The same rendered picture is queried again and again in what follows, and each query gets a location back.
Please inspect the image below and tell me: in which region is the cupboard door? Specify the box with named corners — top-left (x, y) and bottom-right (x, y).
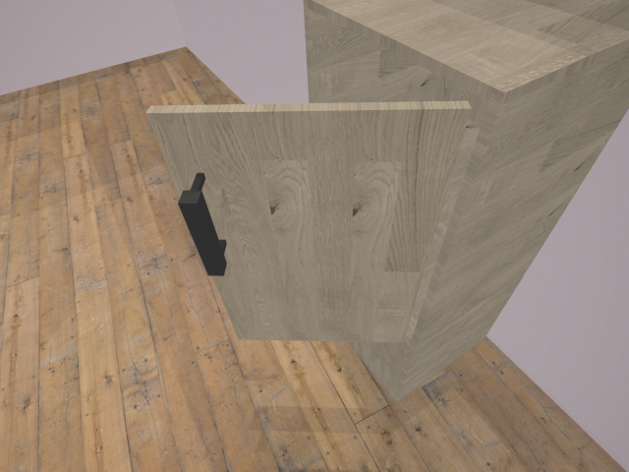
top-left (146, 101), bottom-right (472, 342)

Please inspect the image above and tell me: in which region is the handle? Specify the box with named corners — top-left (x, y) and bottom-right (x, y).
top-left (178, 173), bottom-right (227, 276)

